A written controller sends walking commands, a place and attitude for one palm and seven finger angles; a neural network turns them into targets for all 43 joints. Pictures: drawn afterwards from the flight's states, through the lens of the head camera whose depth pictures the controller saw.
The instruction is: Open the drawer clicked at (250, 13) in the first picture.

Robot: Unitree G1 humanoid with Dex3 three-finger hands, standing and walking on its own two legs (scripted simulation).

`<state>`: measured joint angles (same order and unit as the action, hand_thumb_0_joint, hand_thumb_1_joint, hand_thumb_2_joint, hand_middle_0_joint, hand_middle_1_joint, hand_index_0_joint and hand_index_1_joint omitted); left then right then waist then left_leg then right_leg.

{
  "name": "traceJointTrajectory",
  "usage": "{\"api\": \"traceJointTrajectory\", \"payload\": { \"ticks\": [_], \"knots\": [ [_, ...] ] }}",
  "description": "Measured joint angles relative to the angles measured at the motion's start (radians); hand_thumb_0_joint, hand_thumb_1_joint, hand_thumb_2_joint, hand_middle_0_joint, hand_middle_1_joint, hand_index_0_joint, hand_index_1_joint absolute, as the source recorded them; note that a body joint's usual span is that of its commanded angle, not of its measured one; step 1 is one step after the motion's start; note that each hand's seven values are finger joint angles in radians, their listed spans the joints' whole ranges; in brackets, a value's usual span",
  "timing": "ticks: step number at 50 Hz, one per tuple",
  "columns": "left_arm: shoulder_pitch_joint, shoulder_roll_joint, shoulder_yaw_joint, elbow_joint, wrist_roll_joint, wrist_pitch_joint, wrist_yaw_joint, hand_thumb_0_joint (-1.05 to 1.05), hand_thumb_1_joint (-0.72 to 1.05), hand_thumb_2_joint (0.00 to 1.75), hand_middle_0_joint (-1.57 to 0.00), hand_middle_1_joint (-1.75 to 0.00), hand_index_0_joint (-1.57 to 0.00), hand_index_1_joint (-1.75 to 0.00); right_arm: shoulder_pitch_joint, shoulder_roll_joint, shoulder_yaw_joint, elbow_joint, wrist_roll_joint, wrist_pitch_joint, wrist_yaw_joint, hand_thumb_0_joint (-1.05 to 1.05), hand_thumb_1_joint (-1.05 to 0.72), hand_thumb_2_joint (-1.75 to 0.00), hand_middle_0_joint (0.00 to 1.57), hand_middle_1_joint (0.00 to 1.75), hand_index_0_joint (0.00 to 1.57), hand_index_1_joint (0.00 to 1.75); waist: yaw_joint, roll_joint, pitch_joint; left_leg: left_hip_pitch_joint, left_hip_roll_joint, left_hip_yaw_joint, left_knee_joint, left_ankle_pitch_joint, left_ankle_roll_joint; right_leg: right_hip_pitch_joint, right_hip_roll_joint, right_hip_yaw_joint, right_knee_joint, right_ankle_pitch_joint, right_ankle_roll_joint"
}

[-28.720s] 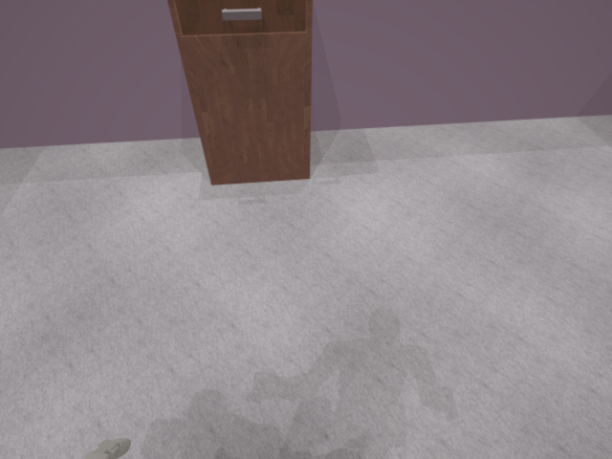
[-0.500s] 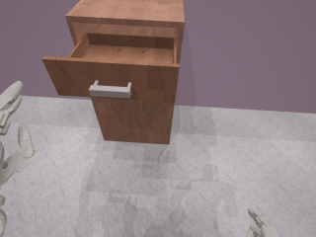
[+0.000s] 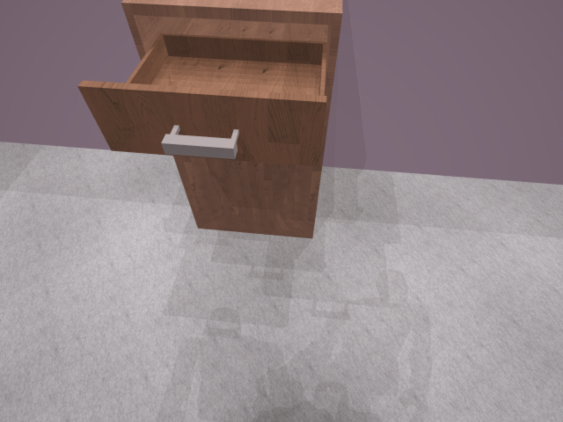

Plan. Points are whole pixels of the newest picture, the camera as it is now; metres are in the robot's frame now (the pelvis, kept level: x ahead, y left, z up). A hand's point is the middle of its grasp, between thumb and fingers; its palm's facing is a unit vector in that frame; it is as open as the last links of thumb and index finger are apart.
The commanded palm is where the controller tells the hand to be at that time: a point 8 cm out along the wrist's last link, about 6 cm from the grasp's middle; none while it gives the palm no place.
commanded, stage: let the arm hang, fingers relaxed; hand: left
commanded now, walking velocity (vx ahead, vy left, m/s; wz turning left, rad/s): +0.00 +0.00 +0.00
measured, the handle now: (203, 139) +0.59 +0.19 +0.03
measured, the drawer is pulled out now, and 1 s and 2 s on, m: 0.29 0.29 0.29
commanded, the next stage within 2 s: look to check the result in 0.56 s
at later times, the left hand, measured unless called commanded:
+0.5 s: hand out of the picture +0.05 +0.19 -0.17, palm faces +0.00 -0.98 -0.21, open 7.4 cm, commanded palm none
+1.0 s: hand out of the picture +0.05 +0.21 -0.16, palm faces -0.01 -0.97 -0.26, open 7.4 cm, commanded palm none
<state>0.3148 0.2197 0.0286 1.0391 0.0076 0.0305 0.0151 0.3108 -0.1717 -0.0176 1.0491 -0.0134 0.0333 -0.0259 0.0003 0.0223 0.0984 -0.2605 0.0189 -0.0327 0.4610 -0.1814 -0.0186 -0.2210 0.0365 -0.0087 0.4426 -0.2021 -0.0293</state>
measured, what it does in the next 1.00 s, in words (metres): stands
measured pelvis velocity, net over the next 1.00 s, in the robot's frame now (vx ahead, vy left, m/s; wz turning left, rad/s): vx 0.01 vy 0.00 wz -0.02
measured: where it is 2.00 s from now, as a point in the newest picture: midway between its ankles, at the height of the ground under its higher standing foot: outside the picture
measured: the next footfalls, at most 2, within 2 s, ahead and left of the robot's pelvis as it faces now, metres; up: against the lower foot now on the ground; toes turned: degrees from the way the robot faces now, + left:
none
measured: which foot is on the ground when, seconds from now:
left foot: down 0.00-1.00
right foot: down 0.00-1.00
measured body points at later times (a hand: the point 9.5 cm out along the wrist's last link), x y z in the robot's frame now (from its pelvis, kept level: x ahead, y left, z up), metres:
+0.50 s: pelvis +0.01 +0.01 +0.00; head +0.02 +0.00 +0.45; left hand +0.05 +0.24 -0.15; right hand +0.02 -0.22 -0.16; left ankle +0.04 +0.13 -0.74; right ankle +0.02 -0.10 -0.74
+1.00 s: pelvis +0.01 +0.00 +0.01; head +0.03 +0.00 +0.45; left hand +0.05 +0.26 -0.15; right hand +0.02 -0.24 -0.16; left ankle +0.04 +0.13 -0.74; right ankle +0.02 -0.10 -0.74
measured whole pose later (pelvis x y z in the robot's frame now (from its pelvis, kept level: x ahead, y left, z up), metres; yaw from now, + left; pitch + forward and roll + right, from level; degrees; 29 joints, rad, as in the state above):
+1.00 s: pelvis +0.01 +0.00 +0.01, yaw -1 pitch -2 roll +0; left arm 0.19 0.21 0.03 1.13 0.01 0.00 0.02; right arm 0.21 -0.20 -0.03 1.12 -0.01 0.01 -0.03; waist -0.01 0.02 0.09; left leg -0.18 0.02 0.00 0.38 -0.16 -0.01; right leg -0.16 0.03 0.02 0.38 -0.18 -0.02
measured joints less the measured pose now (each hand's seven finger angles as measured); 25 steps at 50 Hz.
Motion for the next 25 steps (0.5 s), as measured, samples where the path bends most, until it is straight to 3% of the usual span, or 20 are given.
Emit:
{"api": "traceJointTrajectory", "payload": {
  "ticks": [25],
  "knots": [
    [-0.113, -0.05, -0.009, 0.072, 0.004, -0.032, 0.004, 0.0, 0.91, 0.9, -0.2, -0.3, -0.2, -0.3, -0.074, 0.008, -0.007, 0.057, -0.001, -0.026, -0.004, 0.0, -0.91, -0.9, 0.2, 0.3, 0.2, 0.3, -0.015, -0.007, -0.041, 0.068, -0.008, 0.028, -0.065, 0.015, 0.008, 0.049, -0.01, 0.028, -0.04, 0.009, 0.011]
  ]
}}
